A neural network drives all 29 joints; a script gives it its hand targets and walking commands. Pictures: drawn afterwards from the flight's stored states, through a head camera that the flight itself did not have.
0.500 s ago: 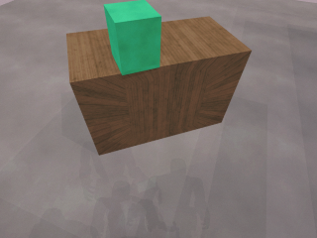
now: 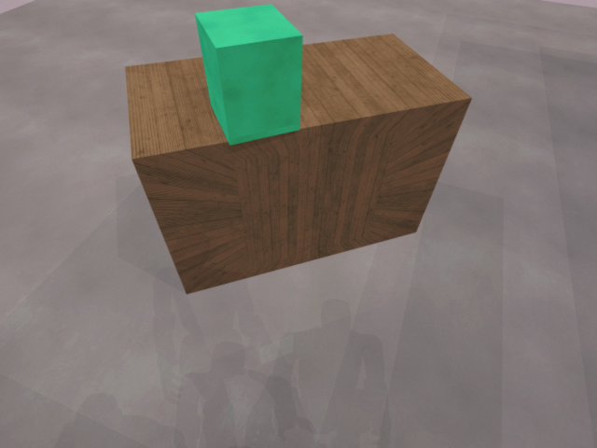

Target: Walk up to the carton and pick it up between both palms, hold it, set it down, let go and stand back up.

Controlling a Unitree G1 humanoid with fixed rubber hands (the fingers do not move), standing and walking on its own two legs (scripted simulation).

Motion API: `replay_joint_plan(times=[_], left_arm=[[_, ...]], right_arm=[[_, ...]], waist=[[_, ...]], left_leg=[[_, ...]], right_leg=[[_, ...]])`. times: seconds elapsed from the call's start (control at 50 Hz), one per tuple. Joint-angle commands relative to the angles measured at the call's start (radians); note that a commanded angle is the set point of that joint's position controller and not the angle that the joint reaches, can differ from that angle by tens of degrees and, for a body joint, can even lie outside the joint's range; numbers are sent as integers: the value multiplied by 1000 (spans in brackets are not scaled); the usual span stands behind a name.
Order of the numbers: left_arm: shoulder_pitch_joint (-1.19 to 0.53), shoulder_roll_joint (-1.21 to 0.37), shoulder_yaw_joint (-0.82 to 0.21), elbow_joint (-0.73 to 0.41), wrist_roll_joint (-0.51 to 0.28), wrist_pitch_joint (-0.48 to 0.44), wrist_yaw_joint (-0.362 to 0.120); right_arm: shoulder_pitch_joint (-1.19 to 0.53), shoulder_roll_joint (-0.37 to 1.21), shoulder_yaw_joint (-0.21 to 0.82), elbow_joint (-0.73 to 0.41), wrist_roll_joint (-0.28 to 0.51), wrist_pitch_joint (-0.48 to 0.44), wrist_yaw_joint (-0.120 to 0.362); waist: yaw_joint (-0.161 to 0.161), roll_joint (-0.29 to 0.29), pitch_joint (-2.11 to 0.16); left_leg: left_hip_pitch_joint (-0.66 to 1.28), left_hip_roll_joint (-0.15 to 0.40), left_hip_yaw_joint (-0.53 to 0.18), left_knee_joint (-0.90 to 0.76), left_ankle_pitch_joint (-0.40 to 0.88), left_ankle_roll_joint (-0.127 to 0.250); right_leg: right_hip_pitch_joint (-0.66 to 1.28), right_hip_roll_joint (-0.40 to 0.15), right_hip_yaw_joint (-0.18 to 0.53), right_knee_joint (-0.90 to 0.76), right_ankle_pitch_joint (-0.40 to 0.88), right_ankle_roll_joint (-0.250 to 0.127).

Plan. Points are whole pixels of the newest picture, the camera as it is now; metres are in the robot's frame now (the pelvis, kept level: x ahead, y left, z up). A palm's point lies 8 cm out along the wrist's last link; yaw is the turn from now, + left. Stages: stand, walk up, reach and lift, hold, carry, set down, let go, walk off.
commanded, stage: stand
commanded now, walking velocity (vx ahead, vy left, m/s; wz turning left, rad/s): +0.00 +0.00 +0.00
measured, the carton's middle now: (250, 75) +0.98 +0.16 +0.01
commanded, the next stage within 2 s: none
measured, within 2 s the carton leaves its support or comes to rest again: neither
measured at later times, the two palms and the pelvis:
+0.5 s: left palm out of the picture -0.03 +0.19 -0.15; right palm out of the picture -0.03 -0.19 -0.15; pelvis -0.01 +0.00 +0.00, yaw +0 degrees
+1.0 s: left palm out of the picture -0.03 +0.18 -0.15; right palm out of the picture -0.04 -0.20 -0.15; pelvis -0.01 -0.01 +0.00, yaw +0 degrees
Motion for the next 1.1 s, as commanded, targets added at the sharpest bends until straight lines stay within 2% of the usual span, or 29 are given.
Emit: replay_joint_plan(times=[0.0,0.54,1.08], left_arm=[[72,77,14,-7,0,-10,7],[92,56,9,24,0,-9,7],[105,55,7,19,-2,-15,4]], right_arm=[[73,-77,-8,-7,-1,-9,-7],[94,-60,5,25,-1,-7,-9],[110,-56,8,25,1,-11,-8]], waist=[[1,7,36],[1,5,49],[2,7,45]], left_leg=[[-31,63,-62,-98,170,31],[-40,67,-61,-112,140,26],[-40,72,-59,-111,150,22]], right_leg=[[-32,-74,73,-108,175,-30],[-44,-74,79,-133,132,-32],[-43,-76,83,-142,142,-38]])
